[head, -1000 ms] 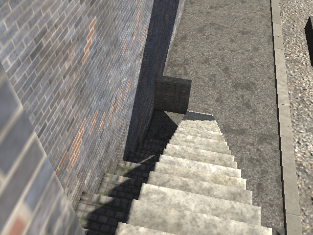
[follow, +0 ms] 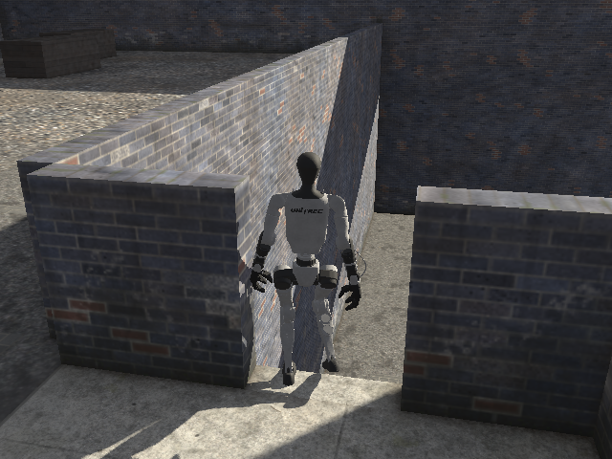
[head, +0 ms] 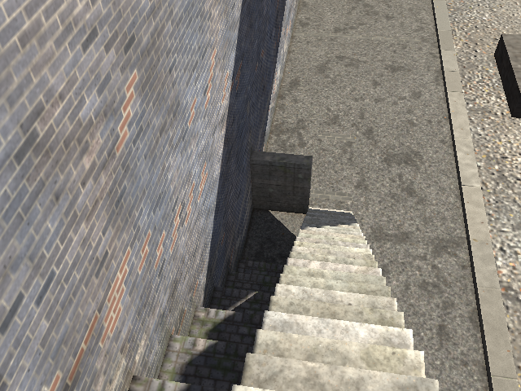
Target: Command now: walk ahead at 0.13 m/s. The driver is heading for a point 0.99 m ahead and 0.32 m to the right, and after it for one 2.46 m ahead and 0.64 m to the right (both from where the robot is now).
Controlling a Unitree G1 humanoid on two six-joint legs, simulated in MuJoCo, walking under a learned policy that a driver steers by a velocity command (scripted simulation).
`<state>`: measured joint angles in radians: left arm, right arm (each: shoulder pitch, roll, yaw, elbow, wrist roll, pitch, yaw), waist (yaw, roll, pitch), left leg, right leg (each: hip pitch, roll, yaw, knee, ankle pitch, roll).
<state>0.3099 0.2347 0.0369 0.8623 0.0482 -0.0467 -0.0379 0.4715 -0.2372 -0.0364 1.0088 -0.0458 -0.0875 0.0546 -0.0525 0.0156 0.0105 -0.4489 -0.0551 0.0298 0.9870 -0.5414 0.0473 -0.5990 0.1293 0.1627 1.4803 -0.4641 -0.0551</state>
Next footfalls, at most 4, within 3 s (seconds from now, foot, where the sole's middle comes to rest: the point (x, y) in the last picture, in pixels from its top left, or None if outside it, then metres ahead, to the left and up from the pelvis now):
0.34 right None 0.15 -0.16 -0.93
0.84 left None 0.08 0.13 -0.72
1.50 right None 0.14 -0.17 -0.93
1.90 left None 0.22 0.03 -0.93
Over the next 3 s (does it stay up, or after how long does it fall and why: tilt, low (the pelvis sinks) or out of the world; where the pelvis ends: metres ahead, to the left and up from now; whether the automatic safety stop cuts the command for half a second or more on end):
stays up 0.16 -0.11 -0.18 its command is cut before an obstacle after 1.0 s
